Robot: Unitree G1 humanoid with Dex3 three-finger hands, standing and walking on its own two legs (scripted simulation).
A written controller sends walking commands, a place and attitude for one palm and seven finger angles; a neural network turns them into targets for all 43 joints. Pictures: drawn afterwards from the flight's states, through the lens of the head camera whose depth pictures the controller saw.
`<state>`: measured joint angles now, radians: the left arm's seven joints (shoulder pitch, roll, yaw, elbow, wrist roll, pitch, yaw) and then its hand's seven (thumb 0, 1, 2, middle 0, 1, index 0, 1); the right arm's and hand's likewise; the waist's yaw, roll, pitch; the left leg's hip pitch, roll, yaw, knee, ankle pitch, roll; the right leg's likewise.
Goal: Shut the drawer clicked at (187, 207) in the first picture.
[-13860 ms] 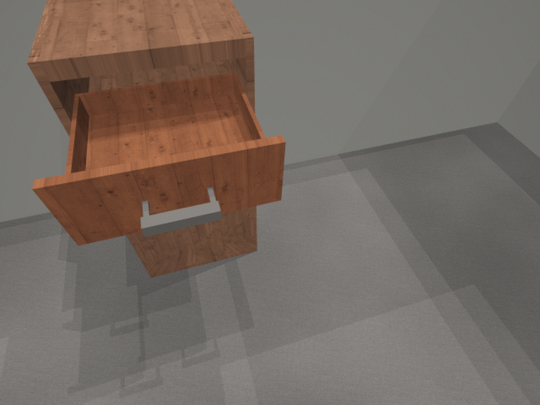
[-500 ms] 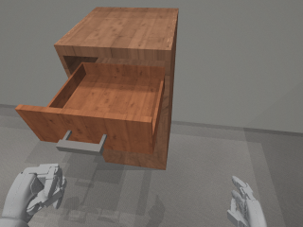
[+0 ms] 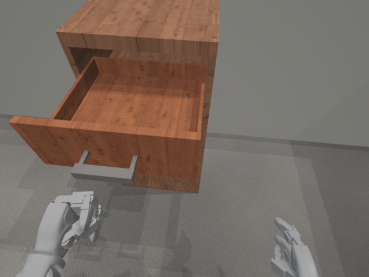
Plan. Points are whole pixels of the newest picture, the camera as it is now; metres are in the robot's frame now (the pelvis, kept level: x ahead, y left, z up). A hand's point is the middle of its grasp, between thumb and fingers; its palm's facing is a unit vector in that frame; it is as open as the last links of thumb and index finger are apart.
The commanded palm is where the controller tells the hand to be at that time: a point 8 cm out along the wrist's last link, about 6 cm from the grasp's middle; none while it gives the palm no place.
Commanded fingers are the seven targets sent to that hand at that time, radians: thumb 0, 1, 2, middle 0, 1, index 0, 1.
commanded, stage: bring the fist close to the handle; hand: left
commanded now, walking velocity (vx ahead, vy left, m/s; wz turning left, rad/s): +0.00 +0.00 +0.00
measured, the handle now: (107, 165) +0.34 +0.20 +0.05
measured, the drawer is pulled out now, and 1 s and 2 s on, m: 0.30 0.30 0.19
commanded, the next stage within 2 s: push the drawer shut in 0.58 s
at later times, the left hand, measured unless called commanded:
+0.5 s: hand (113, 215) +0.23 +0.16 +0.04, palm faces -0.06 -1.00 -0.04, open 3.3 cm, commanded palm +0.21 +0.22 +0.05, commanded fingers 0.00 0.90 0.90 -1.40 -1.60 -1.40 -1.60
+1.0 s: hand (121, 201) +0.26 +0.15 +0.05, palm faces -0.05 -0.99 -0.09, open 3.3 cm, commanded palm +0.24 +0.21 +0.05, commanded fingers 0.00 0.90 0.90 -1.40 -1.60 -1.40 -1.60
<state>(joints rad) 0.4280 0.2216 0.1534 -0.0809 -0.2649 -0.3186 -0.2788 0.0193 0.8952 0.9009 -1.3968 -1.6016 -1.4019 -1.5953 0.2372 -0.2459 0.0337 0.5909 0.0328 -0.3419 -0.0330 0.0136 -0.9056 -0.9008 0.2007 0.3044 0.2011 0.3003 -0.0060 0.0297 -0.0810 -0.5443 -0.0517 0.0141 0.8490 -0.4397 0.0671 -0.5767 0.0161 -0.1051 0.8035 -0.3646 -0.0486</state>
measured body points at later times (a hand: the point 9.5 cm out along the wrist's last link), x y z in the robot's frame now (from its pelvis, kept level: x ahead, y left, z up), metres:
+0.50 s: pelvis +0.01 +0.02 -0.02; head +0.06 +0.01 +0.43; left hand +0.23 +0.21 +0.05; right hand +0.17 -0.21 -0.10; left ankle -0.01 +0.07 -0.70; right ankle +0.03 -0.09 -0.70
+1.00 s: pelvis +0.01 -0.03 -0.02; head +0.05 -0.04 +0.43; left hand +0.25 +0.20 +0.06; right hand +0.17 -0.27 -0.10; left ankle -0.01 +0.07 -0.70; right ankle +0.02 -0.09 -0.70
